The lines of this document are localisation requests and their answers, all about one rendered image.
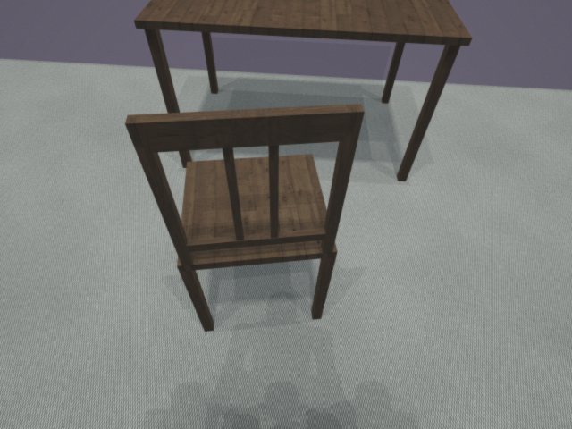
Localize table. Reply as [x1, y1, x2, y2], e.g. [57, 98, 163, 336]
[134, 0, 472, 181]

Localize chair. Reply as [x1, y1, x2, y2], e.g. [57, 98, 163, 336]
[125, 104, 365, 332]

